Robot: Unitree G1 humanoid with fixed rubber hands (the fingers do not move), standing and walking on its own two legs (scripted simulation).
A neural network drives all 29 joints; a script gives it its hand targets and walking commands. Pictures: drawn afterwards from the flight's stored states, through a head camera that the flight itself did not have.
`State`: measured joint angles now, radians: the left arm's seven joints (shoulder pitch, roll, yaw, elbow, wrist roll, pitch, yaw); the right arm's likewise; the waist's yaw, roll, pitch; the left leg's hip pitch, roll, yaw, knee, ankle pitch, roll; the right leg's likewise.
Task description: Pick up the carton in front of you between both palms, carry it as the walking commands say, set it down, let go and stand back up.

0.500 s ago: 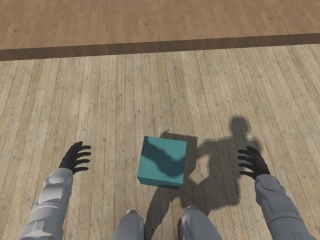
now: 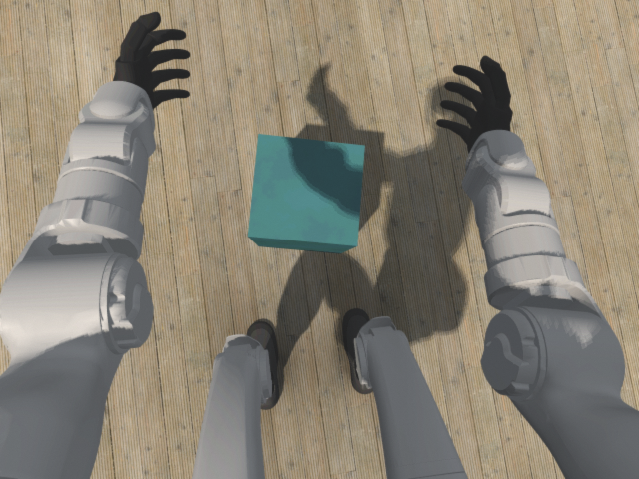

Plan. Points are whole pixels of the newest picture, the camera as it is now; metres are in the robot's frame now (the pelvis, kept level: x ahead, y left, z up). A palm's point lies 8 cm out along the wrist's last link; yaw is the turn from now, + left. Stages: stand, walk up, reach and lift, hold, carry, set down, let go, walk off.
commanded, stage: reach and lift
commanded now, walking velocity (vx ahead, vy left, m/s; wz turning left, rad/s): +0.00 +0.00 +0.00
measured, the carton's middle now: (305, 202) +0.50 -0.04 -0.51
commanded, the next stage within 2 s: none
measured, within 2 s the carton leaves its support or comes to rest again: leaves its support in 1.72 s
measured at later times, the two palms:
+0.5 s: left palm (195, 176) +0.53 +0.16 -0.32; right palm (421, 187) +0.47 -0.23 -0.31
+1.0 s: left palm (219, 186) +0.54 +0.14 -0.45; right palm (399, 194) +0.48 -0.23 -0.43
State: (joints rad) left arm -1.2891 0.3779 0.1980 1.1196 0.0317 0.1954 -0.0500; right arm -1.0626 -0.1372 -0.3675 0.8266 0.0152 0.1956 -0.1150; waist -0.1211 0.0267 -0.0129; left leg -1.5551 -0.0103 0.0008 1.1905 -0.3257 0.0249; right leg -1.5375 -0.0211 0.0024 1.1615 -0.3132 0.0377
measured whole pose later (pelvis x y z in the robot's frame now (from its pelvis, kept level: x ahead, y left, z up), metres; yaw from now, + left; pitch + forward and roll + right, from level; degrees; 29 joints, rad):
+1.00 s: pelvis -0.02 -0.02 -0.27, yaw -2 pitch +37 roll -2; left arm -1.50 0.48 -0.10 1.25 -0.28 0.02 0.08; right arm -1.36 -0.26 -0.13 1.09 0.29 0.01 -0.18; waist -0.09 -0.04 0.35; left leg -2.29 0.01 -0.04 2.21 -0.56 0.00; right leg -2.28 0.03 -0.01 2.18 -0.54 0.03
